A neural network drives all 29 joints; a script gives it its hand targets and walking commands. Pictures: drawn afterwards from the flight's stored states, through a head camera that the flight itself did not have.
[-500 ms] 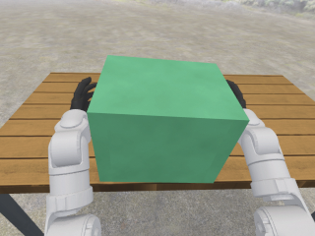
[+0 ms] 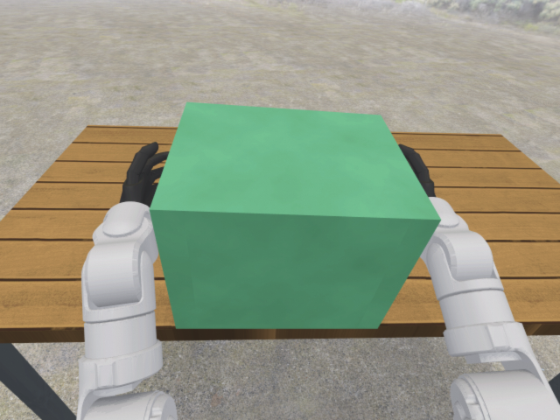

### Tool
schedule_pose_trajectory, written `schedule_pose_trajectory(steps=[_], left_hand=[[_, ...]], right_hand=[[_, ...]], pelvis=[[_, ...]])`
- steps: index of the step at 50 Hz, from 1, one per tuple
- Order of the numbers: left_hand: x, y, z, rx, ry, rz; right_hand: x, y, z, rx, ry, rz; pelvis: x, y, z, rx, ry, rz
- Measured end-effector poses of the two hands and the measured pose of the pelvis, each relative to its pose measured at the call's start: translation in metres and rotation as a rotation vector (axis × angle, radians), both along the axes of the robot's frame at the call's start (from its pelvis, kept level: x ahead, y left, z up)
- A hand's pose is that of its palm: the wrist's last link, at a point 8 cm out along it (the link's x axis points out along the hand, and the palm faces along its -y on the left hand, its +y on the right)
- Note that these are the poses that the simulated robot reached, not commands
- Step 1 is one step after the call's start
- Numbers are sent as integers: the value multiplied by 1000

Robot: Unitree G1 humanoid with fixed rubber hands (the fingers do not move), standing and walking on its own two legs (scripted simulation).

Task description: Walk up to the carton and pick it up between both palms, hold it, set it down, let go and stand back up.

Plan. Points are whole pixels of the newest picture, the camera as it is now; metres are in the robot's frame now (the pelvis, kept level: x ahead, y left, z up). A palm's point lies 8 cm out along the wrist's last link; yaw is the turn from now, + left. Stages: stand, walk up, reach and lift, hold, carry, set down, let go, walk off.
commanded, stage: hold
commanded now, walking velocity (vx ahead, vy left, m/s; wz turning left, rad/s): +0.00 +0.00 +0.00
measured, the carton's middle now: (283, 216) +0.34 +0.01 +0.18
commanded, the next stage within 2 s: set down in 1.74 s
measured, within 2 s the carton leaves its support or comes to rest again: neither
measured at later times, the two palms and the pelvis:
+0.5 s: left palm (142, 195) +0.34 +0.19 +0.21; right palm (417, 195) +0.35 -0.18 +0.21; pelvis +0.00 +0.01 +0.00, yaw +0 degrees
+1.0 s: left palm (144, 200) +0.33 +0.18 +0.21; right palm (420, 200) +0.35 -0.18 +0.20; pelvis +0.00 +0.00 +0.00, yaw +0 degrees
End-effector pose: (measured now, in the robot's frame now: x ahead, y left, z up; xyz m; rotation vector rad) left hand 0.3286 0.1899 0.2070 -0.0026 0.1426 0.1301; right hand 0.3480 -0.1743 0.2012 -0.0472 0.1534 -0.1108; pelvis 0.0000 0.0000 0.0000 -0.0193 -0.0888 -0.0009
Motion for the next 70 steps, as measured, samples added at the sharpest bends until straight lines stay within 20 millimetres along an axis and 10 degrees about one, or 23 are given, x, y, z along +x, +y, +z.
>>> schedule_pose_trajectory(steps=[70], left_hand=[[3,1,3,-7,12,-10]], right_hand=[[0,0,2,-1,13,-11]], pelvis=[[-8,-1,-1,-3,6,0]])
